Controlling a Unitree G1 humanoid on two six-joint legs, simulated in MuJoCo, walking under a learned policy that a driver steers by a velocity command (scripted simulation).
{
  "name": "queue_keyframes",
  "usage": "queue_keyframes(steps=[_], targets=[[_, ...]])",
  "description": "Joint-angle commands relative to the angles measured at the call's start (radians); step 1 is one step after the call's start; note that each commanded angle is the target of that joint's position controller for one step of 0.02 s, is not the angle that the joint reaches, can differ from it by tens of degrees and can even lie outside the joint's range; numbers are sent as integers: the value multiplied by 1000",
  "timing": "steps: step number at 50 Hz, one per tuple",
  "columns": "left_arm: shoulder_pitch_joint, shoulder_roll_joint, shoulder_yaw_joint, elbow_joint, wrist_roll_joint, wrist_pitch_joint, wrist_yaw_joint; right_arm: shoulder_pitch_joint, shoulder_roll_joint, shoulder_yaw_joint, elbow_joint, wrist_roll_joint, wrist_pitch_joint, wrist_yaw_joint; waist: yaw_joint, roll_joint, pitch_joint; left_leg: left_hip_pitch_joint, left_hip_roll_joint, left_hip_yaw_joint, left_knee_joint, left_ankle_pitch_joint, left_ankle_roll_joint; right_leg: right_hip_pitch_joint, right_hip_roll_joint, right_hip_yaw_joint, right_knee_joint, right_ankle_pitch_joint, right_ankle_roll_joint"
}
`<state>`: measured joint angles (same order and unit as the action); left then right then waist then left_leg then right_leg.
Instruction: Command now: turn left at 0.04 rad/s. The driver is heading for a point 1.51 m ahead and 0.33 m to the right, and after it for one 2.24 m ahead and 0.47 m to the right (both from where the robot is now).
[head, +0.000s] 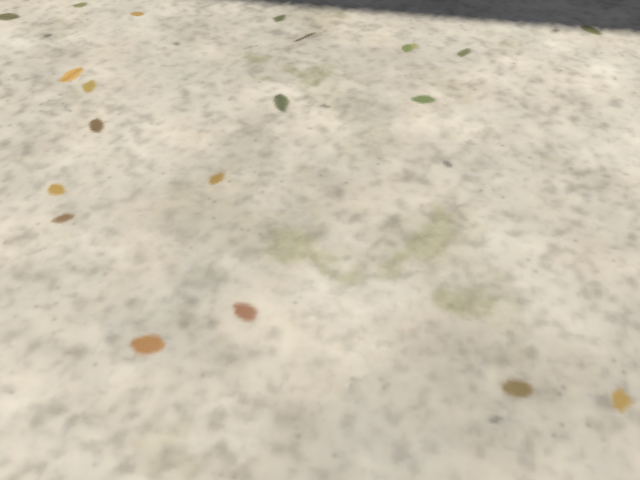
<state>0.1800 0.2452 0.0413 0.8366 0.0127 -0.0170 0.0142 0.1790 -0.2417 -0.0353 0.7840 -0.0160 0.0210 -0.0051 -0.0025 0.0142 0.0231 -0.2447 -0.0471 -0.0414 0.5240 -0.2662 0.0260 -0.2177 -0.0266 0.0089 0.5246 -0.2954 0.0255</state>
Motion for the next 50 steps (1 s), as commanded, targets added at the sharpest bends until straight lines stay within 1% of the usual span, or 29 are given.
queue_keyframes(steps=[1, 4, 8, 17, 28, 39, 50], targets=[[-14, 122, 22, -42, -2, -13, 9, -27, -99, -29, -51, 3, -15, -6, 6, -35, -37, 18, 70, -73, -76, 136, 23, -2, -52, 54, -85, 145, -33], [-14, 119, 18, -26, -3, -11, 12, -17, -98, -31, -29, 4, -17, -11, 7, -15, -34, 24, 70, -71, -77, 150, 15, 1, -46, 51, -84, 146, -35], [-14, 113, 14, 2, -5, -10, 12, -5, -100, -34, 2, 6, -17, -17, 6, -6, -29, 39, 71, -69, -79, 166, 10, 2, -39, 46, -88, 147, -35], [-10, 103, 9, 74, -7, -7, 13, 4, -102, -34, 75, 9, -19, -27, 5, -13, -17, 59, 72, -60, -87, 181, 5, 5, -23, 35, -104, 145, -35], [12, 99, 2, 149, -8, -3, 20, 9, -94, -28, 160, 12, -20, -31, 7, -14, -2, 62, 66, -45, -100, 171, 1, 5, -10, 27, -119, 133, -35], [45, 87, -6, 197, -8, -1, 25, 22, -83, -19, 225, 14, -21, -34, 7, -11, 9, 53, 61, -33, -110, 152, -2, 0, -2, 21, -126, 122, -37], [82, 70, -13, 223, -9, 0, 26, 45, -71, -9, 267, 15, -22, -36, 6, -12, 18, 42, 58, -25, -114, 138, -4, -7, 4, 19, -130, 114, -40]])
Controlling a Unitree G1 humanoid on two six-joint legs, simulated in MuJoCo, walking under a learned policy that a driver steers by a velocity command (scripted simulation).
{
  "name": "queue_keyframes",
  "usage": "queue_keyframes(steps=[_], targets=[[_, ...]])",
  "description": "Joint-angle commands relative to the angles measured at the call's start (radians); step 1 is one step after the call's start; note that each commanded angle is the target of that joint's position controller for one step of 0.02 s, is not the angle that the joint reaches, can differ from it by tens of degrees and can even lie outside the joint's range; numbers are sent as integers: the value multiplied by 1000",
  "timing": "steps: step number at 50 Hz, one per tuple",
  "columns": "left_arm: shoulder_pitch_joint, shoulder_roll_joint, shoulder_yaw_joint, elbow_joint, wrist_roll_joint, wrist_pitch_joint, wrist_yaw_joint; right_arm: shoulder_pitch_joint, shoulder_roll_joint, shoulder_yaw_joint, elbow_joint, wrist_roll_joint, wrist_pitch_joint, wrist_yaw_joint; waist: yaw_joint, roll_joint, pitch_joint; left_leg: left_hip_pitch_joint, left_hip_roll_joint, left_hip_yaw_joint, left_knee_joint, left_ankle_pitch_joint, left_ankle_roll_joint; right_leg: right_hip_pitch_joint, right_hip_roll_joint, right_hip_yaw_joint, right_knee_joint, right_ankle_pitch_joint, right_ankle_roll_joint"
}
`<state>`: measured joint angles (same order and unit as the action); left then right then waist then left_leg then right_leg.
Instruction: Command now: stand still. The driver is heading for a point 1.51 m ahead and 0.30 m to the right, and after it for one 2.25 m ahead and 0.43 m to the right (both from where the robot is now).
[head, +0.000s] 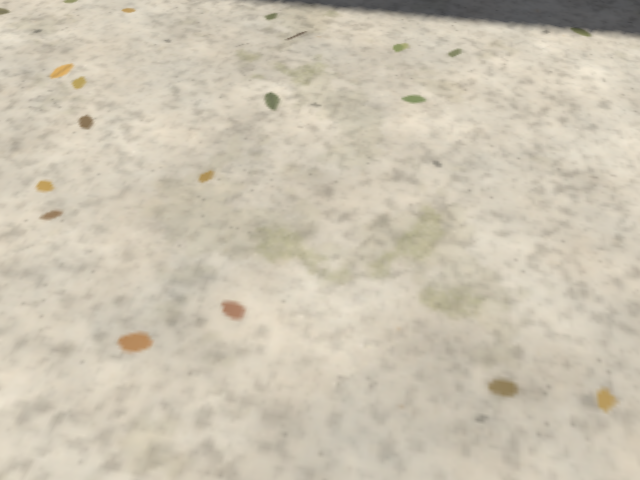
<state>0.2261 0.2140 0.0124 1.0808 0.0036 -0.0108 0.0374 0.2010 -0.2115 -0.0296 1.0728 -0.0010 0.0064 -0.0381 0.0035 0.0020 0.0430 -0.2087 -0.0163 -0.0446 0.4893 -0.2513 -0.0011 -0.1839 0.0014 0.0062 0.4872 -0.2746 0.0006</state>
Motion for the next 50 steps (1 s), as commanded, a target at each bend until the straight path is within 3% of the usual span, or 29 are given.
queue_keyframes(steps=[1, 12, 13, 15, 17, 19, 20, 21, 23, 24, 25, 26, 27, 28, 29, 30, 32, 33, 35, 38, 40, 43, 45, 46, 47, 48, 49, 50], targets=[[40, 100, 15, -19, 0, -6, 3, 25, -100, -14, -19, 0, -7, -3, 0, 0, -1, 5, 27, -21, -80, 122, 23, -41, -24, 21, -93, 93, -15], [74, 84, 10, -7, -2, -6, 3, 53, -86, -5, 3, 1, -8, -5, -1, -1, 5, -3, 25, -14, -79, 116, 20, -48, -21, 21, -94, 91, -19], [95, 73, 8, 4, -1, -5, 4, 73, -74, -1, 14, 1, -7, -6, -2, -4, -19, 6, 14, -2, -81, 17, 21, -39, -12, 13, -101, -10, -22], [99, 106, 20, 0, -14, -1, 10, 79, -93, -9, 13, 11, -6, -10, 0, -22, 31, -67, -20, 25, -39, -309, 43, -89, -6, 29, -100, -338, -58], [115, 125, 28, -13, -21, -13, 9, 55, -85, -8, -9, 13, -26, -6, 13, -51, 102, -171, -8, 13, 2, -404, 66, -127, -70, 128, -145, -508, -111], [184, 163, 45, -3, -30, -36, 2, 24, -46, -2, -31, 18, -60, 8, 37, -135, 99, -254, -16, 59, 146, -258, 56, -48, -201, 322, -238, -559, -186], [190, 188, 55, -4, -30, -42, -1, 18, -32, 1, -40, 22, -73, 16, 33, -180, 96, -262, -5, 78, 234, -179, 57, -44, -283, 434, -294, -569, -229], [170, 185, 56, -17, -29, -47, -4, 13, -41, -1, -45, 25, -83, 24, 22, -166, 106, -249, 19, 61, 271, -171, 70, -82, -315, 476, -319, -545, -246], [83, 178, 54, -55, -35, -50, -11, 74, -29, -2, -31, 32, -96, 31, -38, -159, 116, -119, 26, 76, 133, -198, 101, -167, -275, 381, -294, -469, -206], [29, 172, 52, -77, -42, -47, -15, 148, -32, -7, 0, 33, -99, 30, -80, -142, 115, 43, 7, 91, -6, -142, 106, -249, -209, 284, -243, -403, -164], [1, 156, 49, -95, -43, -49, -16, 227, -61, -20, 35, 26, -98, 28, -102, -87, 95, 172, 9, 56, -51, -68, 95, -312, -136, 189, -129, -279, -126], [-26, 97, 34, -115, -37, -60, -21, 365, -133, -43, 66, 22, -99, 24, -142, 107, 40, 320, 163, -201, -167, -160, 143, -436, -29, 32, 176, -137, -66], [-29, 60, 25, -156, -35, -84, -18, 477, -248, -68, 76, 23, -107, 36, -160, 334, -2, 418, 371, -595, -310, -228, 273, -609, 53, -39, 464, -224, -37], [-41, 98, 34, -159, -46, -98, -22, 419, -175, -43, 61, 6, -122, 39, -117, 199, 36, 383, 416, -665, -314, -225, 304, -694, 4, 54, 662, -262, -52], [-25, 98, 34, -154, -56, -108, -33, 348, -123, -28, 33, 6, -132, 42, -78, 120, 71, 370, 385, -559, -302, -168, 276, -745, -40, 83, 736, -174, -74], [-19, 98, 35, -146, -49, -114, -40, 298, -111, -22, 13, 8, -134, 48, -57, 78, 65, 360, 340, -446, -305, -104, 241, -751, -74, 70, 738, -84, -86], [-61, 120, 50, -157, -31, -118, -48, 273, -74, -4, -1, 7, -121, 52, -43, 62, 67, 326, 276, -271, -322, 138, 186, -718, -115, 40, 656, 27, -79], [-65, 105, 49, -159, -30, -113, -55, 293, -60, 1, 1, 3, -112, 48, -42, 81, 54, 310, 249, -208, -327, 220, 175, -683, -117, 18, 620, 55, -67], [-116, 69, 39, -181, -26, -102, -63, 314, -79, 2, -4, -1, -99, 34, -48, 80, 58, 263, 221, -130, -345, 307, 178, -651, -109, -20, 521, 115, -37], [-283, 35, 16, -252, -26, -97, -66, 306, -129, -4, -26, -3, -93, 15, -75, 75, 99, 125, 187, -57, -395, 287, 175, -516, -66, -66, 246, 244, -12], [-334, 53, 14, -277, -32, -94, -72, 340, -155, -12, -20, 6, -97, 12, -80, 98, 108, 114, 206, -48, -421, 269, 181, -440, -43, -79, 153, 286, -17], [-360, 92, 22, -306, -37, -96, -82, 340, -158, -22, -14, 21, -96, 11, -51, 99, 114, 222, 254, -33, -385, 366, 162, -420, -40, -50, 62, 288, -57], [-280, 137, 43, -296, -34, -100, -85, 313, -179, -33, -23, 13, -86, 12, 10, 123, 32, 298, 267, -9, -255, 688, 136, -294, -1, -66, 56, 244, -92], [-160, 169, 63, -264, -35, -99, -81, 297, -184, -36, -30, 6, -76, 13, 75, 137, -52, 299, 250, 16, -108, 862, 119, -144, 32, -85, 69, 218, -115], [10, 207, 86, -212, -40, -93, -73, 283, -175, -32, -42, -1, -69, 15, 153, 131, -153, 214, 209, 42, 99, 885, 91, 86, 31, -79, 67, 219, -144], [183, 284, 105, -178, -27, -84, -62, 296, -133, -15, -71, -19, -69, 18, 190, -5, -293, -34, 142, 70, 433, 529, 65, 397, -179, 178, 81, 146, -206], [225, 312, 105, -156, -11, -83, -74, 439, 35, 25, -64, -1, -93, 34, 93, -298, -461, -356, -55, -8, 773, -270, 17, 647, -403, 711, -114, -146, -368], [169, 216, 79, -161, -17, -88, -77, 344, -75, 0, -69, 28, -123, 39, 118, -196, -352, -459, -9, -113, 893, -291, 46, 554, -361, 764, -225, -219, -314]])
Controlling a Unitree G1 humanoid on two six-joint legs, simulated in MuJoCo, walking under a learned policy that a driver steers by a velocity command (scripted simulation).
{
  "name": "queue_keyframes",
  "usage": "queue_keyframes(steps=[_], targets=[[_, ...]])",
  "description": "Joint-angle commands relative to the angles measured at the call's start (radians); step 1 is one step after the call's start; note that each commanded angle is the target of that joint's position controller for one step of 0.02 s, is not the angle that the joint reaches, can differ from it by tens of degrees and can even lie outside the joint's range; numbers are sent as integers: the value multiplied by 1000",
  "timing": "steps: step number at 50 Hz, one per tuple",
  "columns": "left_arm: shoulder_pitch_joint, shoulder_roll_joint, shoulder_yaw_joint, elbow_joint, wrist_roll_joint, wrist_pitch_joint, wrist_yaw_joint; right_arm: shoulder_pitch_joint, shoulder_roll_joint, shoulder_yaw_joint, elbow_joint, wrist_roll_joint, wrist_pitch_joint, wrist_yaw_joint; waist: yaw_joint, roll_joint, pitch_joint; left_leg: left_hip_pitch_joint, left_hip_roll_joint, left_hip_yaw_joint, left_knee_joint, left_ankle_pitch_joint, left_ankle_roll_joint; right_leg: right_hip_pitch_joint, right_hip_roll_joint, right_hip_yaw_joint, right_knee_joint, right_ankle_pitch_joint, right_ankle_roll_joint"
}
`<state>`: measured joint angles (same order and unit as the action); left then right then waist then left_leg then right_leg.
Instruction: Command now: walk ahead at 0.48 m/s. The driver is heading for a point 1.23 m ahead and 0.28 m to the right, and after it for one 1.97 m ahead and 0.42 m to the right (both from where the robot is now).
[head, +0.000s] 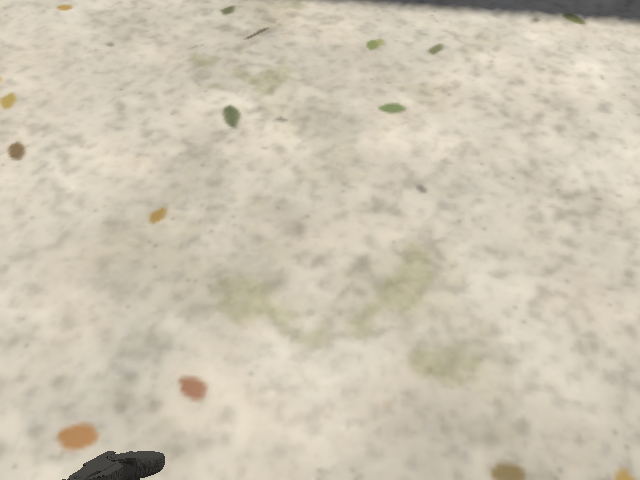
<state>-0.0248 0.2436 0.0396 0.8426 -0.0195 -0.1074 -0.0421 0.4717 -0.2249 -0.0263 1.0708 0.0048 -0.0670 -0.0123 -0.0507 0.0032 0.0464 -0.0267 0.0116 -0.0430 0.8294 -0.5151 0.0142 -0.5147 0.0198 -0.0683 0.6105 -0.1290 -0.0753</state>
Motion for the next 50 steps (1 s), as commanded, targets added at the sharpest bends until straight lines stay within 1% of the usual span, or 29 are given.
queue_keyframes(steps=[1, 2, 3, 4, 5, 7, 9, 11, 15, 19, 21, 23, 24, 25, 26, 27, 28, 29, 30, 32, 33, 36, 40, 43, 46, 47, 48, 49, 50], targets=[[319, 148, 40, 62, 3, 2, 4, -41, -120, -21, -109, 47, -65, 14, 146, -145, -189, -702, 12, -77, 564, 61, 49, 724, -357, 669, -360, -284, -194], [227, 129, 32, 41, 8, -5, 2, -95, -127, -23, -121, 42, -70, 4, 108, -32, -123, -646, 69, -57, 517, 165, 53, 553, -326, 536, -383, -127, -175], [184, 106, 27, 37, 21, -12, -4, -113, -123, -33, -123, 27, -64, -4, 74, -9, -85, -591, 103, -47, 466, 219, 51, 429, -290, 433, -403, -18, -163], [171, 83, 20, 45, 31, -16, -7, -85, -104, -36, -121, 21, -50, -6, 38, -38, -85, -525, 131, -56, 430, 249, 52, 359, -255, 362, -429, 12, -154], [176, 70, 17, 55, 29, -17, -9, -69, -82, -36, -120, 20, -37, -8, 23, -58, -76, -501, 139, -51, 396, 254, 50, 323, -236, 323, -454, 18, -158], [213, 85, 18, 79, 22, -19, 0, -95, -74, -40, -135, 17, -19, -11, 13, -66, -35, -525, 153, -33, 327, 268, 37, 273, -225, 266, -495, 36, -171], [254, 122, 25, 92, 24, -18, 17, -190, -89, -45, -174, 5, -14, -13, 27, -48, 1, -615, 166, -25, 228, 354, 11, 281, -230, 246, -523, 48, -181], [296, 134, 28, 101, 23, -11, 32, -277, -91, -46, -204, -1, -18, -10, 50, -36, 14, -679, 164, -19, 99, 465, -5, 323, -225, 223, -528, 78, -170], [379, 147, 28, 118, 9, 0, 44, -436, -68, -34, -249, 3, -31, 6, 103, -36, 27, -630, 112, 29, -157, 633, -11, 359, -189, 154, -520, 119, -132], [463, 154, 33, 143, -2, 21, 49, -556, -76, -27, -298, 13, -45, 29, 135, -38, 51, -636, 74, 23, -289, 592, -14, 476, -226, 196, -448, 125, -133], [465, 165, 40, 143, -5, 32, 56, -557, -99, -32, -312, 16, -56, 40, 112, -54, 40, -591, 60, 7, -341, 540, -2, 520, -255, 230, -396, 149, -118], [436, 183, 49, 132, -4, 40, 58, -478, -140, -48, -300, 17, -65, 41, 56, -87, -7, -446, 29, 26, -365, 471, 19, 526, -258, 247, -307, 278, -98], [418, 169, 44, 122, 1, 43, 57, -349, -179, -69, -264, 16, -69, 36, -11, -82, -87, -262, 10, 45, -385, 458, 45, 497, -210, 217, -168, 394, -73], [399, 129, 28, 93, 14, 42, 54, -158, -241, -91, -226, 1, -72, 26, -90, -50, -242, 42, 117, -47, -325, 468, 102, 343, -147, 176, 91, 301, -38], [511, 3, -5, 69, 9, 25, 49, -32, -342, -118, -203, -17, -61, 20, -64, 190, -420, 460, 384, -452, -364, 335, 242, -58, 15, 77, 484, -91, 43], [512, 45, 1, 73, -11, 8, 47, -31, -261, -94, -207, -16, -55, 22, -68, 265, -486, 470, 436, -682, -495, 233, 270, -180, 16, 198, 652, -453, 40], [429, 141, 30, 53, -35, 5, 49, -114, -188, -72, -221, -10, -54, 19, -58, 187, -315, 334, 400, -527, -514, 198, 213, -256, -41, 210, 715, -398, 29], [376, 143, 33, 41, -34, 9, 54, -189, -152, -60, -234, -6, -53, 17, -33, 123, -211, 181, 366, -384, -539, 242, 179, -249, -93, 179, 701, -308, 25], [349, 129, 39, 36, -22, 16, 59, -249, -121, -51, -233, -6, -52, 21, -4, 84, -133, 40, 324, -280, -584, 296, 162, -208, -124, 169, 647, -240, 28], [378, 82, 45, 35, -17, 46, 56, -304, -99, -48, -225, -18, -57, 24, 52, 121, -68, -119, 271, -134, -656, 349, 143, -107, -165, 168, 585, -167, 29], [380, 58, 43, 30, -17, 59, 54, -307, -103, -51, -219, -18, -60, 24, 61, 111, -53, -151, 265, -82, -678, 391, 152, -99, -170, 160, 577, -150, 33], [326, 58, 50, -11, -9, 79, 55, -289, -135, -65, -199, -22, -66, 12, 70, 70, -19, -152, 267, 22, -707, 493, 170, -167, -176, 172, 497, -44, 45], [208, 49, 45, -58, -2, 68, 30, -262, -169, -75, -190, -19, -56, -5, 42, 50, 6, -106, 247, 145, -717, 538, 152, -173, -162, 132, 258, 142, 50], [92, 40, 35, -104, 1, 65, 8, -213, -195, -84, -181, -7, -42, -12, -1, 31, 39, -38, 268, 196, -711, 539, 146, -180, -149, 74, 136, 166, 40], [25, 52, 34, -150, -2, 68, -9, -174, -215, -94, -170, 9, -21, -12, -14, 36, 58, 73, 299, 224, -659, 596, 129, -201, -134, 40, 68, 84, 14], [21, 61, 37, -162, -3, 69, -14, -174, -224, -97, -170, 13, -14, -12, -6, 44, 53, 100, 306, 236, -625, 671, 120, -184, -119, 21, 54, 37, -1], [34, 75, 44, -170, -3, 70, -17, -184, -238, -101, -175, 16, -7, -12, 13, 59, 33, 116, 306, 253, -568, 825, 109, -133, -91, -7, 46, -13, -19], [76, 96, 55, -169, -4, 72, -17, -195, -253, -105, -181, 20, 0, -14, 44, 80, -8, 124, 303, 268, -480, 1007, 98, -52, -51, -40, 48, -64, -39], [181, 131, 76, -149, -8, 73, -16, -211, -263, -107, -187, 23, 9, -15, 109, 83, -70, 106, 283, 290, -322, 1143, 81, 93, 0, -70, 23, -79, -66]])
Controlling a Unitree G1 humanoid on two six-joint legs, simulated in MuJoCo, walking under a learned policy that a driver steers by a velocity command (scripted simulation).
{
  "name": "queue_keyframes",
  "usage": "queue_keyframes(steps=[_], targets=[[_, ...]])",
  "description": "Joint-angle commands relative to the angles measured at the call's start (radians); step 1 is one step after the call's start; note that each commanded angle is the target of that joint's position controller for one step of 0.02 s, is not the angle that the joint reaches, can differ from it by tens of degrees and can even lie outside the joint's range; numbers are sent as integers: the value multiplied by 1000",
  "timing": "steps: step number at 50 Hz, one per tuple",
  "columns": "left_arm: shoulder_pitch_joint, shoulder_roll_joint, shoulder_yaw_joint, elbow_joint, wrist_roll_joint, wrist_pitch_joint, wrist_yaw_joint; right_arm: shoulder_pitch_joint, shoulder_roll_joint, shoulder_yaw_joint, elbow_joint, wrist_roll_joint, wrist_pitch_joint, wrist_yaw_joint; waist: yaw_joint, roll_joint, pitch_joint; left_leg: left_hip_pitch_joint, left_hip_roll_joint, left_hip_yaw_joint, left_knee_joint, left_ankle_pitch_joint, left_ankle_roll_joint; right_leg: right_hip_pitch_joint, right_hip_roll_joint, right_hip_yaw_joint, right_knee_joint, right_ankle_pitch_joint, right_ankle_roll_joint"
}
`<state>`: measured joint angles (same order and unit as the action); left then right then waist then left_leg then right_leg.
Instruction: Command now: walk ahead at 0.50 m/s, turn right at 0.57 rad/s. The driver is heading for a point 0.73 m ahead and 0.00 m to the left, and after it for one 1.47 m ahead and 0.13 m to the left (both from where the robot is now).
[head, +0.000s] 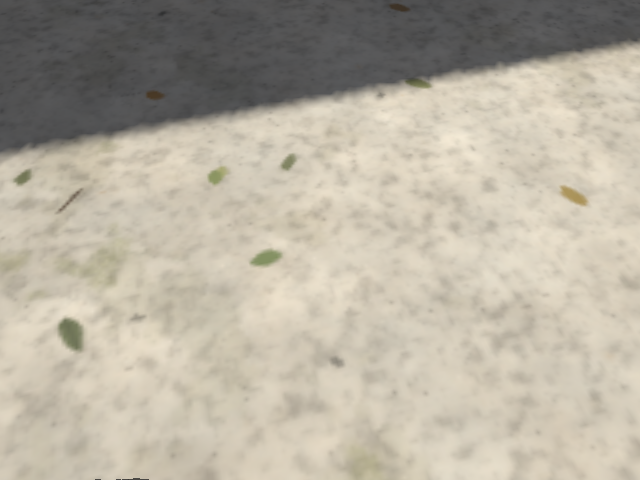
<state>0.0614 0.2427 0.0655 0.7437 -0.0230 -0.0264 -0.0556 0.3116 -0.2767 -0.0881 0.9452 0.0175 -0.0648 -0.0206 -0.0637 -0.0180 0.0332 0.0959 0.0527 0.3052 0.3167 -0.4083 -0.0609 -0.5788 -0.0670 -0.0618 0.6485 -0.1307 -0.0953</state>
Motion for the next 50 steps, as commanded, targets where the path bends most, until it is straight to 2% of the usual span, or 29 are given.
queue_keyframes(steps=[1, 2, 3, 4, 5, 6, 7, 8, 10, 13, 17, 21, 23, 25, 26, 27, 28, 29, 30, 31, 32, 33, 34, 35, 37, 40, 43, 47, 50], targets=[[266, 194, 86, -3, -8, -6, 9, -57, -199, -38, -68, 10, 11, -7, 208, 77, -148, -120, 197, -34, 422, 1007, 119, 416, 136, -74, -77, -18, -85], [391, 302, 120, 24, -8, 3, 33, -35, -130, -14, -97, -26, 2, -6, 225, -100, -232, -413, 138, -34, 764, 510, 66, 709, -50, 230, -96, 8, -153], [327, 370, 118, -12, -5, -11, 30, 12, -29, 19, -158, -28, -37, 4, 112, -266, -352, -789, -86, -227, 1073, -189, 17, 951, -260, 844, -293, -205, -353], [357, 279, 89, -19, 5, -24, 20, -107, -118, 4, -176, 16, -77, 19, 187, -117, -361, -902, -49, -394, 1126, -157, 45, 956, -274, 868, -386, -219, -317], [329, 226, 75, -11, 9, -37, 20, -158, -126, 3, -194, 38, -93, 25, 173, -91, -237, -959, -6, -380, 1085, -73, 74, 868, -245, 714, -371, -148, -275], [257, 188, 63, -23, 4, -44, 20, -154, -119, 4, -178, 18, -97, 17, 124, 3, -155, -904, 43, -383, 991, 9, 82, 707, -195, 581, -363, -41, -234], [186, 151, 52, -39, 7, -46, 23, -146, -134, -7, -166, -9, -90, 9, 84, 7, -122, -820, 75, -386, 899, 56, 78, 576, -155, 486, -369, 49, -205], [148, 130, 42, -56, 18, -46, 28, -117, -137, -12, -157, -12, -74, 12, 54, -9, -108, -753, 95, -387, 861, 89, 73, 495, -135, 435, -392, 109, -196], [154, 140, 42, -53, 19, -53, 37, -102, -110, -9, -155, -21, -49, 15, 40, -7, -99, -708, 96, -365, 788, 133, 48, 423, -120, 373, -424, 224, -202], [212, 163, 46, -24, 14, -58, 56, -188, -76, 4, -183, -30, -36, 13, 64, -13, -57, -747, 85, -344, 609, 289, 15, 403, -91, 282, -454, 300, -185], [261, 165, 42, 3, 10, -55, 65, -309, -53, 18, -212, -18, -44, 29, 120, -45, -21, -701, 40, -321, 333, 538, 24, 405, -51, 213, -464, 186, -127], [324, 169, 41, 43, 7, -52, 64, -398, -65, 22, -245, -7, -54, 48, 157, -53, 27, -737, 18, -324, 225, 541, 54, 510, -109, 255, -436, 134, -126], [337, 178, 44, 57, 10, -44, 68, -405, -74, 24, -255, -5, -61, 61, 154, -61, 32, -784, 13, -317, 197, 472, 85, 612, -152, 257, -401, 204, -117], [329, 188, 47, 65, 13, -37, 73, -372, -86, 22, -254, -1, -62, 72, 130, -74, 16, -746, -2, -302, 185, 389, 121, 670, -171, 236, -355, 340, -91], [312, 197, 49, 62, 15, -34, 75, -323, -102, 15, -244, 0, -61, 73, 101, -85, -19, -667, -32, -278, 186, 347, 142, 682, -162, 212, -299, 511, -76], [290, 202, 49, 58, 17, -30, 76, -225, -128, 1, -218, -2, -58, 71, 44, -84, -87, -523, -72, -245, 173, 349, 170, 676, -132, 171, -180, 697, -58], [277, 189, 41, 49, 22, -26, 79, -80, -167, -18, -179, -7, -54, 67, -25, -55, -186, -302, -61, -271, 182, 399, 207, 599, -85, 124, 10, 724, -27], [327, 146, 22, 26, 49, -32, 83, 63, -239, -34, -164, -13, -49, 63, -40, 99, -322, 12, 128, -551, 215, 439, 297, 350, -9, 75, 335, 380, 17], [432, 57, -3, 26, 38, -56, 66, 102, -258, -37, -142, -4, -46, 74, 19, 344, -397, 281, 292, -1037, 58, 196, 444, -28, 156, 110, 617, -397, 79], [337, 148, 8, 16, 13, -79, 58, 87, -173, -17, -150, 14, -42, 72, -29, 220, -328, 269, 270, -1064, -13, 13, 399, -155, 101, 203, 694, -406, 64], [221, 177, 14, -20, -8, -94, 51, 13, -146, -9, -171, 6, -37, 65, -31, 141, -183, 130, 240, -930, -33, 50, 359, -206, 58, 186, 672, -309, 54], [167, 168, 11, -32, 3, -104, 53, -36, -142, -5, -189, -6, -33, 62, -8, 39, -114, -9, 204, -838, -50, 156, 344, -176, 24, 171, 614, -245, 51], [158, 164, 17, -37, 24, -106, 57, -67, -128, 0, -201, -13, -32, 59, 24, 9, -77, -111, 176, -777, -65, 262, 341, -130, -3, 166, 537, -203, 60], [172, 158, 20, -42, 34, -101, 58, -80, -118, 5, -209, -21, -32, 55, 54, 33, -80, -169, 150, -739, -83, 339, 340, -71, -19, 168, 489, -181, 68], [193, 137, 19, -47, 37, -86, 64, -80, -123, 3, -215, -12, -30, 48, 77, 72, -75, -234, 125, -681, -108, 411, 349, -38, -26, 152, 401, -179, 95], [109, 113, 11, -80, 39, -71, 73, -41, -163, -10, -212, -3, -28, 28, 60, 72, -43, -304, 97, -615, -130, 455, 340, -51, -13, 128, 231, -51, 138], [1, 88, 2, -108, 35, -78, 67, 2, -167, -15, -206, 6, -15, 15, 20, 87, -33, -344, 44, -564, -112, 418, 290, 14, 25, 124, 19, 147, 151], [-107, 96, 2, -142, 18, -94, 50, 73, -162, -16, -194, 13, 6, 6, -18, 105, -31, -302, 56, -619, -49, 367, 270, 76, 71, 130, -120, 204, 149], [-105, 132, 15, -150, 13, -109, 39, 76, -163, -19, -202, 10, 19, 0, 3, 127, -37, -222, 86, -712, 33, 349, 253, 120, 81, 148, -189, 102, 125]])
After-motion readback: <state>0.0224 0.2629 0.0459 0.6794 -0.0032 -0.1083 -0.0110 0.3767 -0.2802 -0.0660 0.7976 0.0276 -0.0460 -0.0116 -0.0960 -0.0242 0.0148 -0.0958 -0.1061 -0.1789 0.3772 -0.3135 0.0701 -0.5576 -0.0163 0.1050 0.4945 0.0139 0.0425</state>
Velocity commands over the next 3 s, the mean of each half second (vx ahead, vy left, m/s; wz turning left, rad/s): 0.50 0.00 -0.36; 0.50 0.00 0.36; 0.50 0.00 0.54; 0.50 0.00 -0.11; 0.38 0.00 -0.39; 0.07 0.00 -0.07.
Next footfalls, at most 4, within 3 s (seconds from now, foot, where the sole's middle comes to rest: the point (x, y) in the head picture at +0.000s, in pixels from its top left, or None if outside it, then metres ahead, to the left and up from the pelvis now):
0.02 right None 0.18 -0.10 -0.76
0.56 left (300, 450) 0.52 0.06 -0.76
1.06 right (385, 330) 0.79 -0.15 -0.76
1.56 left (237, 273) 0.98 0.19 -0.76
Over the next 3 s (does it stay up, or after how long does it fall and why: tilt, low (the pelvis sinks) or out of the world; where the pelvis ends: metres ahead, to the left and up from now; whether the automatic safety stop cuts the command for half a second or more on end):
stays up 1.45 0.16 0.01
